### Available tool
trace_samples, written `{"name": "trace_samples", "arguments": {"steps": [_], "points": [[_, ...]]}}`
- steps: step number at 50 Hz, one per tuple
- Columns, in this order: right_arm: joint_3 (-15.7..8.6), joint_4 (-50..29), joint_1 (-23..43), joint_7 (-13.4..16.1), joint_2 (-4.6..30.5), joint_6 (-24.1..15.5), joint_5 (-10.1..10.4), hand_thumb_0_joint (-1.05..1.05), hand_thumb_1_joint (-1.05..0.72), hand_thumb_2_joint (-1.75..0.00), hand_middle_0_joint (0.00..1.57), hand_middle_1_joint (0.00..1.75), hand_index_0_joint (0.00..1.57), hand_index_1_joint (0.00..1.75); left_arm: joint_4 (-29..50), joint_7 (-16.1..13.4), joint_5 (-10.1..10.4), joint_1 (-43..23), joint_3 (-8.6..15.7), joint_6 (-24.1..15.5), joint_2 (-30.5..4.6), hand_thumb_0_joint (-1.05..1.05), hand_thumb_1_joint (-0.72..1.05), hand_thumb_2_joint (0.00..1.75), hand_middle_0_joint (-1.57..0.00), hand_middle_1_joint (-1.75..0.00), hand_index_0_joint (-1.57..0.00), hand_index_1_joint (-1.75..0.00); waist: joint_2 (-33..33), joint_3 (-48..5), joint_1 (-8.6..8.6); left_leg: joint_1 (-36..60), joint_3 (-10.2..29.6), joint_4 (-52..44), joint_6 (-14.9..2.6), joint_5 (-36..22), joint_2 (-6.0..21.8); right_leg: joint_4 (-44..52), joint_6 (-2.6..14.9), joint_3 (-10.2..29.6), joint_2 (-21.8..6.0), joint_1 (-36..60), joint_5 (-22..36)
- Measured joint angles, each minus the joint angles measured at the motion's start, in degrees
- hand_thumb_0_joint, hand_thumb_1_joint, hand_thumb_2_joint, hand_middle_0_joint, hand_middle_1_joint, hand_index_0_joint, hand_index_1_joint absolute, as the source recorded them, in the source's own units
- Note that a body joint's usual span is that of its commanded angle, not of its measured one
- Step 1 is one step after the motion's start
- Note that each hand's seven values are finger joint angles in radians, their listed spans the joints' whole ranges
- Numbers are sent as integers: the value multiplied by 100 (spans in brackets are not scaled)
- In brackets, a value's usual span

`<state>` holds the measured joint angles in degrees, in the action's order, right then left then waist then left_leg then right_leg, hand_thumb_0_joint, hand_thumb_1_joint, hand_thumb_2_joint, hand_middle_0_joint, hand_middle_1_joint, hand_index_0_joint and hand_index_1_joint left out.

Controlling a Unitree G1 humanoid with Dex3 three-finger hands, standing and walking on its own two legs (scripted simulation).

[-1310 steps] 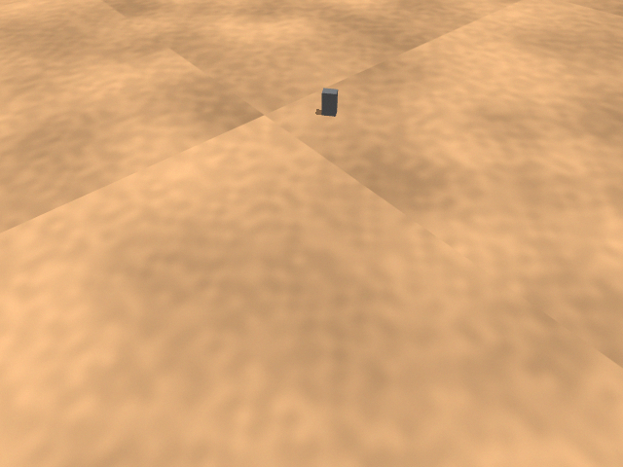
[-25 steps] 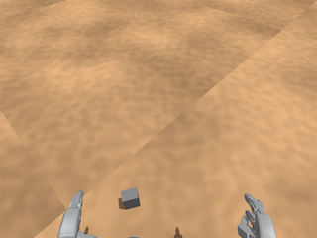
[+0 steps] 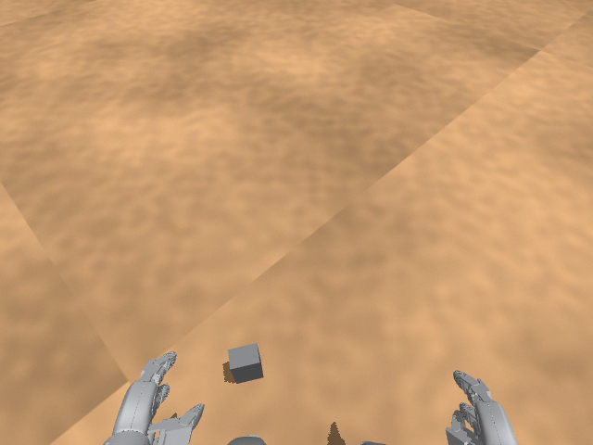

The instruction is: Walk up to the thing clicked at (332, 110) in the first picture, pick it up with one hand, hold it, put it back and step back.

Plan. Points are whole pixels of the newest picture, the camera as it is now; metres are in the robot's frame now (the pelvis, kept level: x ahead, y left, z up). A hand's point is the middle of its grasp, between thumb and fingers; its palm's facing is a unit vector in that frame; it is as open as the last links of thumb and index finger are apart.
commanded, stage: stand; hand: left
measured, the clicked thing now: (246, 364) +0.43 +0.19 -0.66
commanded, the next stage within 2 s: none
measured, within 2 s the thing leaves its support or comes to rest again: neither
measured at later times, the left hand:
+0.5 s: hand out of the picture +0.06 +0.25 -0.11, palm faces -0.01 -0.94 -0.34, open 7.4 cm
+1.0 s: hand out of the picture +0.05 +0.25 -0.11, palm faces -0.01 -0.94 -0.35, open 7.4 cm
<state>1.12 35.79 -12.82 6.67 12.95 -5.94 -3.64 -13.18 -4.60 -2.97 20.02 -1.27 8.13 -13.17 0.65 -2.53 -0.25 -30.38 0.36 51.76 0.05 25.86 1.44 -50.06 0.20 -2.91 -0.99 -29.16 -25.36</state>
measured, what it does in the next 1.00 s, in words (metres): rises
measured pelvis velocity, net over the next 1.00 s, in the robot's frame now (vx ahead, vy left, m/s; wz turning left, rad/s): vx -0.01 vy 0.00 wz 0.00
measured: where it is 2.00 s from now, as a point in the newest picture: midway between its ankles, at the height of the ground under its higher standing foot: outside the picture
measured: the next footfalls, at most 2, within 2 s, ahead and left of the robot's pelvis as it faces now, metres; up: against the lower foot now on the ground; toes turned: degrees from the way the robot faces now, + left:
none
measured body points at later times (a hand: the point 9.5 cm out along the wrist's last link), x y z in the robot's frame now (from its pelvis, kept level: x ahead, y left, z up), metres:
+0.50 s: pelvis +0.00 +0.01 +0.04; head +0.00 +0.00 +0.49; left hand +0.06 +0.29 -0.09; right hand +0.07 -0.28 -0.10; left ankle +0.01 +0.12 -0.69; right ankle +0.00 -0.12 -0.69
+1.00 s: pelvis -0.01 +0.00 +0.05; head -0.01 +0.00 +0.50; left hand +0.05 +0.30 -0.08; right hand +0.06 -0.29 -0.09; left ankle +0.01 +0.12 -0.69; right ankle +0.00 -0.12 -0.69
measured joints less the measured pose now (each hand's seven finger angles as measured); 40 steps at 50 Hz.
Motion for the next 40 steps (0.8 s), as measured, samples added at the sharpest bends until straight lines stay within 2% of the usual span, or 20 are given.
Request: {"name": "trace_samples", "arguments": {"steps": [2, 6, 14, 27, 40], "points": [[-8, 445, 205, -240, 111, 243, -83, 1, -90, -90, 21, 30, 20, 30, -825, 169, -75, -361, 15, -276, -143, 0, 52, 81, -20, -29, -20, -29, -87, 121, 52, 203, -39, -194, -13, -101, -47, 101, 5, 34, -45, 156, 53], [-162, 880, 263, -517, 289, 401, 2, 1, -90, -90, 21, 30, 21, 30, -1907, 336, -19, -634, 113, -581, -348, 0, 71, 86, -21, -30, -20, -29, -152, 288, 79, 563, -89, -579, -22, -281, -98, 388, -18, 77, -90, 464, 190], [-353, 1585, 120, -626, 517, 513, 51, 1, -91, -90, 21, 30, 20, 30, -3304, 342, 35, -658, 214, -769, -500, 1, 87, 89, -21, -30, -20, -30, -87, 361, 59, 1189, -94, -1326, -45, -605, -140, 1139, -65, 68, -114, 1096, 515], [-232, 2468, 309, -641, 431, 560, 171, 1, -91, -90, 21, 30, 20, 29, -4595, 329, 136, -920, 111, -829, -438, 1, 90, 90, -21, -30, -20, -30, -2, 521, 76, 2029, -79, -2529, -53, -1214, -194, 2313, -112, 34, -140, 1935, 1098], [-208, 2900, 525, -630, 505, 540, 213, 1, -91, -90, 21, 30, 20, 29, -5199, 347, 144, -1214, 111, -872, -459, 1, 90, 90, -21, -30, -20, -30, 34, 534, 89, 2381, -79, -3131, -43, -1556, -199, 2876, -120, 27, -130, 2267, 1421]]}}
